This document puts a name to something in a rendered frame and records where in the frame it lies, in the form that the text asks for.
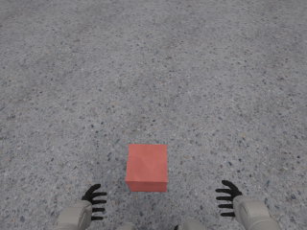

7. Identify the robot left hand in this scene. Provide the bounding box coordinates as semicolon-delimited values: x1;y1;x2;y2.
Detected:
82;183;107;221

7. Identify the right robot thigh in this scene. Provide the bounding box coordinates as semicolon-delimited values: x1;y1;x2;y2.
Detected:
177;220;207;230

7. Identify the left robot forearm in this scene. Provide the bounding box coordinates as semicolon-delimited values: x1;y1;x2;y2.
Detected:
52;200;93;230

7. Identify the right robot shin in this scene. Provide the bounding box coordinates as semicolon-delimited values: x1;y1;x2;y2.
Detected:
184;218;195;222

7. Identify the carton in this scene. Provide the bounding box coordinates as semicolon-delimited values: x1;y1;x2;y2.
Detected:
125;144;168;193

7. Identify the right robot forearm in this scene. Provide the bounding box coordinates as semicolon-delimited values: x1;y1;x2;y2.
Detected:
232;195;282;230

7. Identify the robot right hand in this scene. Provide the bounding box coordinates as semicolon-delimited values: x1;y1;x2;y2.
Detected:
215;180;243;218

